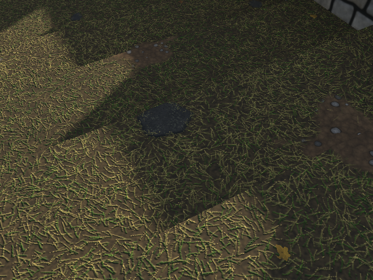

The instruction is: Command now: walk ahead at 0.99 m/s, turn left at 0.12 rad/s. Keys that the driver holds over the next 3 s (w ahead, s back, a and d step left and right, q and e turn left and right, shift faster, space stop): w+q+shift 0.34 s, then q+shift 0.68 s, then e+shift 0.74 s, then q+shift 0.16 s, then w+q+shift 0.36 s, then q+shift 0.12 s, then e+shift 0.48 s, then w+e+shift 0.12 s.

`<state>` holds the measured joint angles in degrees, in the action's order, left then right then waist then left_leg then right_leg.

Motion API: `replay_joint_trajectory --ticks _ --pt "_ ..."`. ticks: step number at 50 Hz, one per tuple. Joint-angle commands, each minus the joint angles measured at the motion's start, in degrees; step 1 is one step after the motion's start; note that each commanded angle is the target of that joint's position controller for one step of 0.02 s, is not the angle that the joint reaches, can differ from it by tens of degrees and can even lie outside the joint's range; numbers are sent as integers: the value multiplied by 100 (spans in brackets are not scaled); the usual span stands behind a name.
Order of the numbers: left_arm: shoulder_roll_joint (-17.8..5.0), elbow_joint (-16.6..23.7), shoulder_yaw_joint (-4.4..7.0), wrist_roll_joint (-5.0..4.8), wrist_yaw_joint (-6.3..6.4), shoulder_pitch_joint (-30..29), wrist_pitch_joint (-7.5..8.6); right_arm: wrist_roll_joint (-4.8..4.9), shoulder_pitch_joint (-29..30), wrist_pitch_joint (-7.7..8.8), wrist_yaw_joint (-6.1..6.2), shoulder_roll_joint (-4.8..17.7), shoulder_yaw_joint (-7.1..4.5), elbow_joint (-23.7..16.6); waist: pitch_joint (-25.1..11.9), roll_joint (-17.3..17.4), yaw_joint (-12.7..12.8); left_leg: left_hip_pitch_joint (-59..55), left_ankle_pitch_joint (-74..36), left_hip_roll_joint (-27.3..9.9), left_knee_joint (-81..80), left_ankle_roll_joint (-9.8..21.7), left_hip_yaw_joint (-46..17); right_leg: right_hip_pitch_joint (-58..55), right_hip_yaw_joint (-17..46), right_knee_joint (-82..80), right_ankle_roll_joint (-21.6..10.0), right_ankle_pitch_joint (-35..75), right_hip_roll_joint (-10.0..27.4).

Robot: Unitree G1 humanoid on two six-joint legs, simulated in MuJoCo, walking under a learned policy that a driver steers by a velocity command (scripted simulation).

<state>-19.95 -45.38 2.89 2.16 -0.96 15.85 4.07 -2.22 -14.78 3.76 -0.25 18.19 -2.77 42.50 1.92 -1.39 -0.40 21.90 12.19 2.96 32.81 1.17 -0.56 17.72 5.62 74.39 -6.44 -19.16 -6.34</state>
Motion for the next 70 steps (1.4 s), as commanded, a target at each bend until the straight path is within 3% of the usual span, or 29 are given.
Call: replay_joint_trajectory --ticks 1,7,12,14,15,18,23,24,25,27,29,31,32,34,36,39,42,45,47,48,49,52,56,58,61,62,64,68,70 --pt "-77 947 -128 232 -91 -672 59 65 -933 90 -45 337 -81 222 -171 502 -27 -1681 726 -1343 -1804 1232 -2890 2247 85 -225 195 -140 720" --pt "66 1520 -426 11 -271 -1574 64 139 -681 148 3 849 -268 150 189 619 202 576 -199 -818 -2733 1142 -1818 112 -523 -3283 634 1277 734" --pt "-454 1080 -135 35 -26 -552 63 265 -1202 81 -105 1097 -353 282 -484 103 550 -348 -2376 -705 -620 766 -1538 -1665 -690 -4252 513 981 366" --pt "-1125 846 148 219 218 1492 120 253 -1020 167 -79 406 -207 79 -1870 -902 1356 1146 534 -64 3119 544 -935 -3945 1617 -4598 178 -1952 2453" --pt "-1300 947 172 176 262 1084 51 441 -1195 135 -56 117 -108 -280 -1989 -1653 864 2289 1453 180 4353 519 -648 -3762 4354 -5951 -168 -2942 3354" --pt "-204 794 19 63 202 358 102 140 -427 -99 -83 327 -151 -179 -182 -184 468 2589 487 -648 4394 439 -420 -2017 1993 -5804 -241 -202 2703" --pt "-35 545 -10 -273 180 -423 302 65 191 -398 -222 -13 -108 -707 457 -651 -324 1323 -182 -586 1855 162 62 -428 -828 -5782 186 4859 1911" --pt "429 836 -143 271 157 -692 521 -325 -395 46 -553 -668 292 -383 -1060 -16 -324 768 -83 -856 1125 43 -183 -1271 -729 -5899 -54 3929 2126" --pt "-214 868 52 485 178 -619 504 -154 -431 213 -725 -770 317 -371 -676 -147 -255 463 -179 -656 1550 -52 -31 -978 -1098 -5602 -195 4294 2063" --pt "-866 1252 232 748 274 -1245 419 -59 -1091 393 -945 33 116 -162 -673 108 -625 -894 -1626 -184 2462 -56 302 293 -1704 -4940 -28 5069 1873" --pt "-1308 1648 309 387 358 -1821 477 -15 -2086 490 -855 1016 -258 63 -686 163 -1195 -1975 -1422 157 2197 8 594 992 -1860 -3301 398 5158 1375" --pt "-994 1242 193 177 200 -1385 534 -332 -3083 478 -412 967 -222 642 -192 1211 -1448 -2759 -2736 -368 -81 200 -256 1349 -1382 759 1043 -1103 646" --pt "423 1732 -170 225 -66 -121 509 71 -2601 515 -382 1967 -331 -140 -2526 2219 -630 -5169 -3948 -1227 231 2654 -3317 2897 -112 2027 1504 -2398 -43" --pt "-296 1725 -141 191 10 -1341 423 -234 -1790 674 -205 730 -29 -229 -568 396 -1213 -3830 -1759 -1347 387 2157 -3574 4768 651 1463 1420 -1795 190" --pt "-269 1917 -186 426 288 -1384 289 -12 -516 570 -352 -203 420 -369 -462 6 -204 -1530 -1115 -1135 51 1735 -3502 3728 729 -263 1298 -1007 746" --pt "-314 1279 -256 513 288 103 120 -160 583 446 -172 69 427 -930 -276 -63 648 2232 614 4 -126 1269 -2566 334 -107 -1489 1284 1534 730" --pt "450 1270 -504 485 -37 -64 -17 -8 -14 566 -17 328 430 -696 -90 -131 420 3895 2697 846 917 385 -1190 -2404 -278 -3934 1157 4195 1069" --pt "-153 796 -308 402 -115 1097 -147 231 -211 429 -146 347 490 -645 450 -329 820 3553 3068 615 2236 126 -1853 -3113 16 -5890 607 4841 1476" --pt "-598 472 27 395 -40 1888 16 435 -629 190 -249 274 578 -670 -56 -803 955 3023 2240 1017 4732 -470 -1202 -4089 -48 -6638 -409 6129 2138" --pt "-649 1085 3 247 -34 860 105 150 -2060 228 -318 -372 622 -625 -2209 -1651 -279 3288 2717 756 5567 -531 -435 -5355 200 -3919 -1389 9724 3051" --pt "-427 1509 24 363 -114 78 98 -59 -2687 172 -303 -410 666 -487 -3007 -1693 -366 3618 3219 417 6566 -757 -298 -5408 535 -3371 -1975 10151 3730" --pt "-589 1278 244 240 133 -91 152 -167 -120 -50 -225 -403 589 -1012 -1129 -464 239 4018 1512 -766 6304 -1052 -498 -2072 915 -4911 -1365 5167 3380" --pt "445 877 -227 -143 60 -853 246 -78 -514 -137 -652 -633 575 -235 -406 -37 -521 336 -700 -1085 1825 -862 93 1273 -911 -5685 -328 3316 1525" --pt "-195 816 -59 -226 -200 -1126 289 147 -757 -140 -889 -209 326 -18 -368 -418 -776 -1317 -1012 -513 1487 -986 422 2102 -692 -5467 10 3244 1445" --pt "-639 644 223 -159 -379 -329 328 176 -261 102 -423 883 -111 -288 -990 -124 -547 -1552 -2789 -647 162 -167 119 468 -1 -4619 341 3898 1696" --pt "-367 480 235 -101 -269 823 317 175 432 160 -273 1296 -219 -592 -1619 436 162 -2068 -3718 -1537 260 935 -330 254 -196 -4398 486 2682 1442" --pt "-119 687 182 -96 -22 342 201 7 224 141 -97 941 -263 -708 -1628 703 -147 -2237 -2308 -2456 -380 1903 -1252 983 -779 -3674 676 612 743" --pt "13 735 151 55 246 -54 42 111 -189 220 293 803 -541 -467 -546 1322 -402 -1223 -1166 -3423 -1533 1579 -1659 1416 -381 -1274 706 -1940 976" --pt "108 526 162 90 138 303 24 196 853 353 351 806 -560 -636 -263 797 196 -518 42 -2570 -1799 715 -441 559 -841 -2772 700 -709 979"
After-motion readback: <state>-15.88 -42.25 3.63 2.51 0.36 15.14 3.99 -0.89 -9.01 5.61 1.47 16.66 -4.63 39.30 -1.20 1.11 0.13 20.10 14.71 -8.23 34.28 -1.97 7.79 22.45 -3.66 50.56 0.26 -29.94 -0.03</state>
